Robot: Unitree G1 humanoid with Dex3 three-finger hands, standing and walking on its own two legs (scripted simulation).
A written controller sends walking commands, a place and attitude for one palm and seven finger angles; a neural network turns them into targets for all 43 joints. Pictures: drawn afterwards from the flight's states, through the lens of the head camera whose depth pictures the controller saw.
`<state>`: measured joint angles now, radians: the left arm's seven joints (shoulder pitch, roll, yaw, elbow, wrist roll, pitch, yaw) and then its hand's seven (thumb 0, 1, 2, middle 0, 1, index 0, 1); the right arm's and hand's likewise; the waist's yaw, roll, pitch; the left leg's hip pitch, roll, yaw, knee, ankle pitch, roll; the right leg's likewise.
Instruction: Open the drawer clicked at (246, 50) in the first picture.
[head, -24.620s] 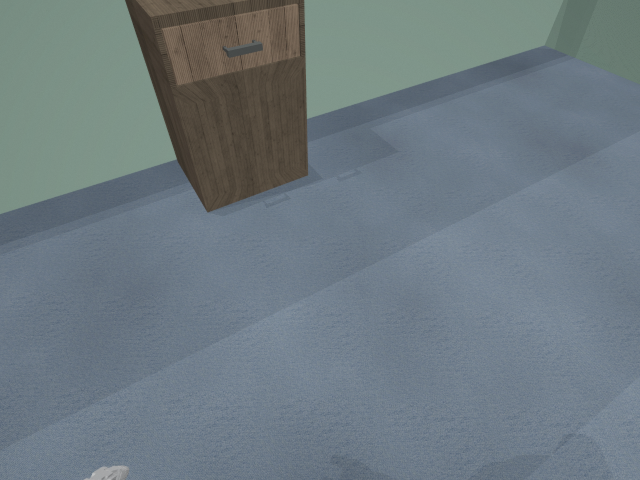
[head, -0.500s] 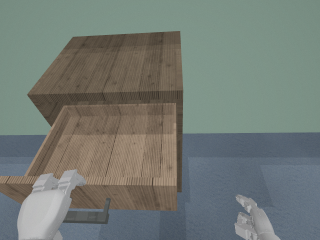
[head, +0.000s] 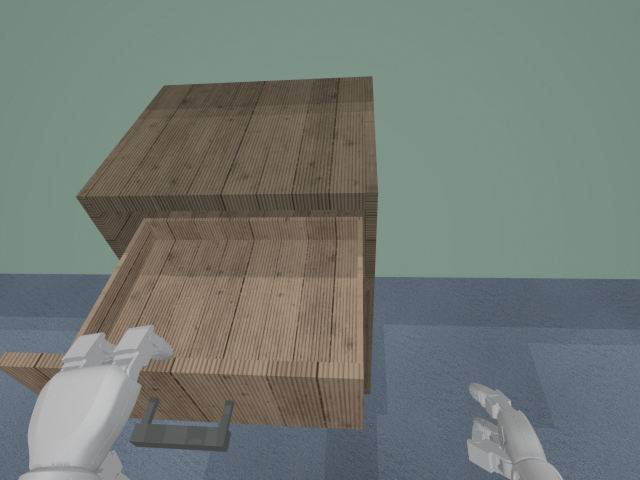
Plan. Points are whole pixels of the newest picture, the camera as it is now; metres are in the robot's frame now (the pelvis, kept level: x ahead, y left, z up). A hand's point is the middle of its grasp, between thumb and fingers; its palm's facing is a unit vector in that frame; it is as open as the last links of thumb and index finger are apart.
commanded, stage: lift the hand off the handle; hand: left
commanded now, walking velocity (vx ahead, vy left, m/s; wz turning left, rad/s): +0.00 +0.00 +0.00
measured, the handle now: (185, 421) +0.20 +0.24 -0.07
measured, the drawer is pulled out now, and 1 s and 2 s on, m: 0.30 0.30 0.30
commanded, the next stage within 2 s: draw the hand back to the body in 0.18 s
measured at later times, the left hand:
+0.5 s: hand (112, 409) +0.15 +0.24 +0.09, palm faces +0.08 -0.11 -0.99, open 13.8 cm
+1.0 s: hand (122, 385) +0.17 +0.23 +0.12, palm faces +0.27 -0.73 -0.62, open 13.7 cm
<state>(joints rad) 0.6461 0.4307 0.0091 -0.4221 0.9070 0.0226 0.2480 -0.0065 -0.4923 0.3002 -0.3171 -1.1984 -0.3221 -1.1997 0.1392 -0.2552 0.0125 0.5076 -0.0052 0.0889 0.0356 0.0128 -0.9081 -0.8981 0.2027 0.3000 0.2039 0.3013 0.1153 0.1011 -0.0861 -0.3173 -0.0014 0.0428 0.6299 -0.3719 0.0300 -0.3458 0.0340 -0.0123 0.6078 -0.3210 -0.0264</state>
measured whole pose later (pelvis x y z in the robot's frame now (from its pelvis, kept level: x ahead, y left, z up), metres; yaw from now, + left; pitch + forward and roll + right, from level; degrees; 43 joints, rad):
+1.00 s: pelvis +0.00 +0.00 +0.01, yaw +2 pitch -2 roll -1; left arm 0.61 0.35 0.13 -0.49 0.19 -0.02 0.13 -0.01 -0.46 0.31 -0.31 -1.18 -0.32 -1.18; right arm 0.17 -0.22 0.03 0.52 0.02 -0.02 -0.05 0.01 -0.91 -0.90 0.20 0.30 0.20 0.30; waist 0.07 0.08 0.01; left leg -0.16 -0.02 0.01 0.51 -0.32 0.04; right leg -0.17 0.02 -0.04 0.49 -0.28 -0.02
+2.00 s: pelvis +0.01 -0.02 +0.02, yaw +3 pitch -3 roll +0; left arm 0.55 0.32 0.27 -0.46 -0.05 -0.08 0.11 0.01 0.87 0.89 -0.21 -0.31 -0.21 -0.31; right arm 0.16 -0.21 0.02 0.63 0.01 -0.10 -0.07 0.01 -0.91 -0.90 0.20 0.30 0.21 0.30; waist 0.06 0.08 0.02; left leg -0.08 0.00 -0.02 0.40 -0.26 0.00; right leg -0.08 0.04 -0.07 0.37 -0.23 -0.05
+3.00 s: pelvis -0.08 +0.00 +0.00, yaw +3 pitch +2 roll -2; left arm 0.61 0.40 0.40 -0.65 -0.02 -0.23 0.15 0.01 0.89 0.90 -0.21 -0.30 -0.21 -0.30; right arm 0.18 -0.21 0.00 0.56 0.02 -0.09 -0.06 0.01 -0.90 -0.90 0.21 0.30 0.21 0.30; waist -0.01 -0.01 0.03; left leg -0.46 -0.02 -0.01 0.66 -0.27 0.04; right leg -0.43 0.01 -0.07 0.58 -0.19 -0.02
